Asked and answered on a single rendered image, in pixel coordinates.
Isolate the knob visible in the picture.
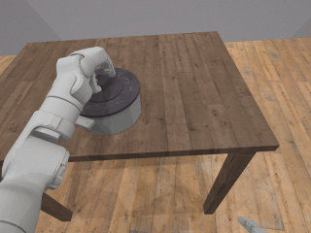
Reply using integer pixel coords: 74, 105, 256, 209
95, 74, 112, 91

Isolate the right robot hand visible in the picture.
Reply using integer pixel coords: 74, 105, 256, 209
237, 216, 266, 233

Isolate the left robot hand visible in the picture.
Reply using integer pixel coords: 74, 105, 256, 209
74, 47, 116, 94

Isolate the pot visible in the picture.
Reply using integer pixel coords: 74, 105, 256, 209
75, 94, 142, 135

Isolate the table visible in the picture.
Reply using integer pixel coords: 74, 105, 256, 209
0, 31, 280, 222

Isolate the robot left forearm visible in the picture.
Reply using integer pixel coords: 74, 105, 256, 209
1, 51, 95, 179

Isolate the left robot upper arm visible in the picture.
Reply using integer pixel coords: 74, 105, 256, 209
0, 135, 70, 233

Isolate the lid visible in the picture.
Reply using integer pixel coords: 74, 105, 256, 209
80, 67, 140, 118

